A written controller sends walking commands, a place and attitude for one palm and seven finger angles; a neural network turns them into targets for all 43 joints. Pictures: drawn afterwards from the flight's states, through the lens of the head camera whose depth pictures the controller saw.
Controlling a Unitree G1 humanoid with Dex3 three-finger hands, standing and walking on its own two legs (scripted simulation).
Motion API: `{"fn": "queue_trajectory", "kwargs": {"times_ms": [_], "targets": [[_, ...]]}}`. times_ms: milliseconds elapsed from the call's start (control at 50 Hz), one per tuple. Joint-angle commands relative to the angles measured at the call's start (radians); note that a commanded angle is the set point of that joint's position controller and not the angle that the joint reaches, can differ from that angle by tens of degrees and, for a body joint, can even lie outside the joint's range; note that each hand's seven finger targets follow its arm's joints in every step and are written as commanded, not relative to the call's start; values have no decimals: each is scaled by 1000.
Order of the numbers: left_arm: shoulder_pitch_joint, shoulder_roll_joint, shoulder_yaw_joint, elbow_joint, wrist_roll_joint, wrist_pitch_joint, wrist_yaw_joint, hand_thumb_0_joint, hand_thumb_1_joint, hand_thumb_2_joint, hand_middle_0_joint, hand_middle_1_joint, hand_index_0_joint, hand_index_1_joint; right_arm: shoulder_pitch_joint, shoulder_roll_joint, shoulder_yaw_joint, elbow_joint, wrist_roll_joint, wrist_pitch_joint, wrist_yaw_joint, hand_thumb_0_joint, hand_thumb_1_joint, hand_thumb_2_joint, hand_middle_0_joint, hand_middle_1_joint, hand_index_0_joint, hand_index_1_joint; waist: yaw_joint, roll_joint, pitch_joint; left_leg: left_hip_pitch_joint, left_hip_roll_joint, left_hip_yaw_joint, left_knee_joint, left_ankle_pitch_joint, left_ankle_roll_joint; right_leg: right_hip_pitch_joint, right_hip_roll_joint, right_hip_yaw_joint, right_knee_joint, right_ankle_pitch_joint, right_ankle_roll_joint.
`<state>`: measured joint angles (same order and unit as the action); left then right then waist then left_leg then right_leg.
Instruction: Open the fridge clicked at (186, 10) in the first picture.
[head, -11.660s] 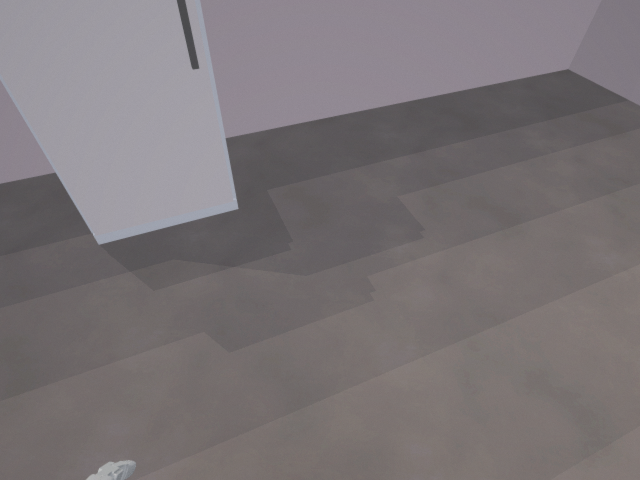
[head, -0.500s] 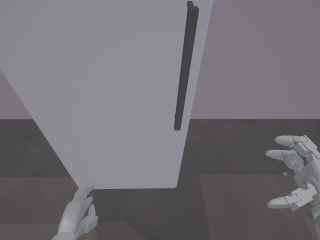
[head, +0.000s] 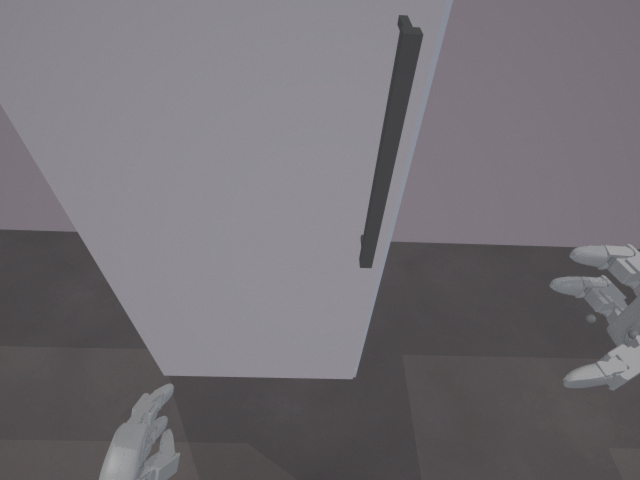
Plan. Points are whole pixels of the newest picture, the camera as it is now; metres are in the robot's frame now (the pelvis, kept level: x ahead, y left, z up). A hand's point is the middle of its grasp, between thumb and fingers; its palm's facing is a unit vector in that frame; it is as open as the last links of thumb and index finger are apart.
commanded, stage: raise the hand to about handle height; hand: right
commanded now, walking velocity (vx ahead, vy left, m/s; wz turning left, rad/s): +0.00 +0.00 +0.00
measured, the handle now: (380, 167) +0.50 -0.06 +0.14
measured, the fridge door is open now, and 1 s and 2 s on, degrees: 0 0 0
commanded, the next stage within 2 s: move the hooked fingers beside the handle in 0.26 s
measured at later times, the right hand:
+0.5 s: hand (571, 312) +0.28 -0.26 +0.13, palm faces +0.04 +1.00 -0.05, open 14.0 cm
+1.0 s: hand (515, 275) +0.34 -0.21 +0.12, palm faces +0.00 +1.00 -0.02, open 14.0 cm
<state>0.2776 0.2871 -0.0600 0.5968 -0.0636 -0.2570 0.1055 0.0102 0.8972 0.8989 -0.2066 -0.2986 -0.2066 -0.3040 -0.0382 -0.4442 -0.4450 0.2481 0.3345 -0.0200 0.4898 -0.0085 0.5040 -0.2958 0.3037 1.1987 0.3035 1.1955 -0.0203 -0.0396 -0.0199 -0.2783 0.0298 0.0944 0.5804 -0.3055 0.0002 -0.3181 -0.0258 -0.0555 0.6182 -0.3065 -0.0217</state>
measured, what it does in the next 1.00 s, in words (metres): stands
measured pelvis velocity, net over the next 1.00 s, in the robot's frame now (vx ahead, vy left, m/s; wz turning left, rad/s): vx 0.00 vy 0.01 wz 0.01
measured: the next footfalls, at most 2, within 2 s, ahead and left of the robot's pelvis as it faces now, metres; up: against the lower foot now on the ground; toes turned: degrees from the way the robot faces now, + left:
none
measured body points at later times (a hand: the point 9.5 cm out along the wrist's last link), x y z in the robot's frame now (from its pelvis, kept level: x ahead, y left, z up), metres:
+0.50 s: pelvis +0.00 +0.01 +0.00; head +0.00 +0.03 +0.45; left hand +0.18 +0.25 -0.07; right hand +0.27 -0.31 +0.13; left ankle +0.00 +0.12 -0.73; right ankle +0.01 -0.10 -0.73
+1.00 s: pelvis +0.00 +0.01 +0.00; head +0.01 +0.02 +0.45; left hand +0.15 +0.26 -0.09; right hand +0.33 -0.27 +0.12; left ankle +0.00 +0.12 -0.73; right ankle +0.01 -0.10 -0.73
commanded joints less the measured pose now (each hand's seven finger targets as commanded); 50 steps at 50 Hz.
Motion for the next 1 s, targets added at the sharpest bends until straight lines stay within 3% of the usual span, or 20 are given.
{"fn": "queue_trajectory", "kwargs": {"times_ms": [0, 20, 100, 140, 260, 320, 380, 420, 460, 520, 560, 580, 600, 620, 660, 680, 740, 820, 900, 980], "targets": [[-102, 118, 54, -159, 0, -61, 11, 0, 900, 900, -200, -300, -200, -300, -237, -280, -120, -237, 34, -87, -21, 0, 500, -300, 300, 1200, 300, 1200, -13, -55, -187, 17, -37, -28, -79, 207, 22, 121, 19, 70, -104, 217, -5], [-98, 119, 54, -154, 4, -59, 10, 0, 900, 900, -200, -300, -200, -300, -227, -296, -133, -228, 34, -88, -24, 0, 500, -300, 300, 1200, 300, 1200, -16, -19, -175, 26, -37, -34, -86, 209, 21, 110, 16, 67, -102, 216, -8], [-102, 118, 55, -151, -1, -56, 17, 0, 900, 900, -200, -300, -200, -300, -250, -270, -104, -214, 26, -82, -19, 0, 500, -300, 300, 1200, 300, 1200, -7, -69, -169, 10, -33, -37, -87, 199, 18, 115, 21, 62, -105, 196, -7], [-101, 119, 56, -150, -1, -52, 17, 0, 900, 900, -200, -300, -200, -300, -235, -268, -103, -191, 29, -74, -11, 0, 500, -300, 300, 1200, 300, 1200, -4, -22, -162, 22, -30, -48, -92, 215, 15, 101, 20, 56, -97, 201, -12], [-111, 115, 55, -155, -3, -51, 19, 0, 900, 900, -200, -300, -200, -300, -247, -272, -105, -212, 36, -80, -6, 0, 500, -300, 300, 1200, 300, 1200, -5, -34, -182, 25, -28, -52, -90, 225, 13, 109, 22, 55, -89, 206, -13], [-104, 117, 55, -149, -2, -48, 18, 0, 900, 900, -200, -300, -200, -300, -224, -273, -109, -184, 38, -76, -8, 0, 500, -300, 300, 1200, 300, 1200, -6, 10, -168, 30, -28, -52, -89, 237, 11, 96, 18, 52, -85, 214, -12], [-111, 113, 51, -147, -7, -45, 23, 0, 900, 900, -200, -300, -200, -300, -307, -239, -59, -189, 31, -76, -8, 0, 500, -300, 300, 1200, 300, 1200, 11, -56, -146, -9, -28, -53, -92, 192, 11, 96, 24, 53, -89, 173, -10], [-107, 114, 53, -142, -6, -45, 27, 0, 900, 900, -200, -300, -200, -300, -350, -226, -31, -190, 29, -84, -15, 0, 500, -300, 300, 1200, 300, 1200, 19, -9, -149, -9, -28, -57, -96, 176, 11, 104, 18, 57, -85, 165, -13], [-105, 112, 51, -142, -6, -44, 30, 0, 900, 900, -200, -300, -200, -300, -366, -214, -18, -181, 20, -82, -24, 0, 500, -300, 300, 1200, 300, 1200, 19, -36, -171, -13, -27, -56, -94, 168, 11, 109, 22, 58, -89, 155, -13], [-100, 117, 52, -130, -4, -38, 31, 0, 900, 900, -200, -300, -200, -300, -377, -226, -20, -130, 11, -80, -39, 0, 500, -300, 300, 1200, 300, 1200, 17, 12, -155, -12, -23, -61, -98, 156, 10, 85, 18, 60, -87, 149, -13], [-102, 114, 54, -133, -5, -37, 29, 0, 900, 900, -200, -300, -200, -300, -396, -239, -37, -134, 1, -85, -53, 0, 500, -300, 300, 1200, 300, 1200, 8, -20, -197, 8, -21, -55, -84, 178, 14, 98, 21, 61, -91, 171, -11], [-109, 108, 52, -140, -4, -38, 27, 0, 900, 900, -200, -300, -200, -300, -397, -215, -18, -152, -1, -86, -57, 0, 500, -300, 300, 1200, 300, 1200, 7, -53, -206, 7, -19, -54, -81, 195, 15, 111, 22, 57, -91, 183, -11], [-106, 108, 53, -138, -4, -37, 26, 0, 900, 900, -200, -300, -200, -300, -400, -230, -33, -148, -2, -88, -67, 0, 500, -300, 300, 1200, 300, 1200, 6, -39, -214, 13, -19, -53, -82, 200, 14, 112, 22, 57, -90, 185, -10], [-98, 112, 53, -135, -2, -31, 23, 0, 900, 900, -200, -300, -200, -300, -373, -244, -47, -119, -3, -81, -74, 0, 500, -300, 300, 1200, 300, 1200, 2, 19, -203, 23, -22, -52, -83, 200, 13, 91, 16, 55, -89, 188, -11], [-103, 111, 54, -134, -4, -28, 22, 0, 900, 900, -200, -300, -200, -300, -407, -233, -42, -100, -5, -82, -81, 0, 500, -300, 300, 1200, 300, 1200, 6, 6, -195, 15, -19, -57, -81, 204, 11, 81, 18, 52, -91, 182, -10], [-101, 110, 55, -135, -4, -26, 21, 0, 900, 900, -200, -300, -200, -300, -408, -227, -37, -110, -9, -85, -84, 0, 500, -300, 300, 1200, 300, 1200, 6, -32, -203, 14, -19, -55, -78, 211, 13, 90, 19, 49, -92, 190, -9], [-105, 103, 56, -147, -3, -28, 13, 0, 900, 900, -200, -300, -200, -300, -407, -181, 3, -155, -12, -93, -95, 0, 500, -300, 300, 1200, 300, 1200, 2, -33, -229, 27, -20, -50, -68, 251, 16, 113, 17, 48, -91, 226, -11], [-88, 112, 59, -131, -4, -17, 13, 0, 900, 900, -200, -300, -200, -300, -423, -164, 21, -100, -17, -79, -113, 0, 500, -300, 300, 1200, 300, 1200, 14, 43, -178, 1, -23, -47, -78, 216, 11, 78, 12, 48, -94, 190, -10], [-86, 108, 61, -124, -6, -7, 17, 0, 900, 900, -200, -300, -200, -300, -530, -152, 52, -118, -41, -87, -139, 0, 500, -300, 300, 1200, 300, 1200, 30, -28, -202, -25, -20, -50, -79, 172, 14, 104, 17, 51, -101, 159, -9], [-77, 106, 61, -120, 1, -2, 11, 0, 900, 900, -200, -300, -200, -300, -517, -142, 51, -124, -46, -105, -164, 0, 500, -300, 300, 1200, 300, 1200, 19, -17, -257, 15, -21, -48, -61, 252, 17, 125, 14, 50, -93, 231, -8]]}}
